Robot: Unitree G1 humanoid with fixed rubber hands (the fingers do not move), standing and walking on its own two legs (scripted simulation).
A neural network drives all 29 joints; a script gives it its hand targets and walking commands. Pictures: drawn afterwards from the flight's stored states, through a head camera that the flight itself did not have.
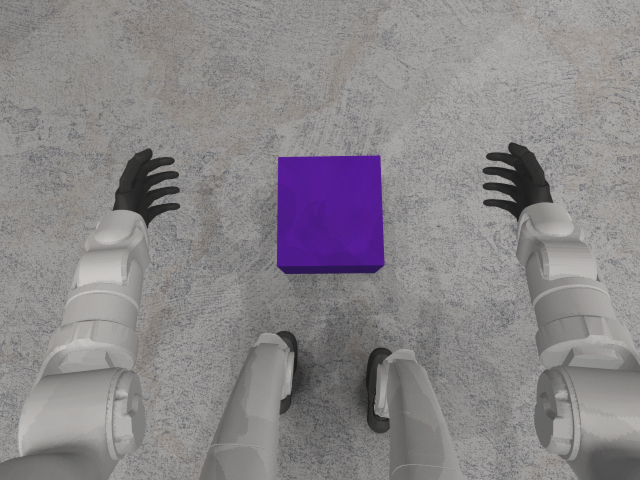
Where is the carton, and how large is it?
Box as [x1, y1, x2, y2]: [277, 155, 384, 273]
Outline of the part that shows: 379,155 278,157 277,266 285,273 375,272 384,264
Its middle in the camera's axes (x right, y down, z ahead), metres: +0.03 -0.05 +1.00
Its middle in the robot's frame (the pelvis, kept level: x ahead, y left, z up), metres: +0.52 +0.04 -0.59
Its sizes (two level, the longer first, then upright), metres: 0.264 0.245 0.184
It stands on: the floor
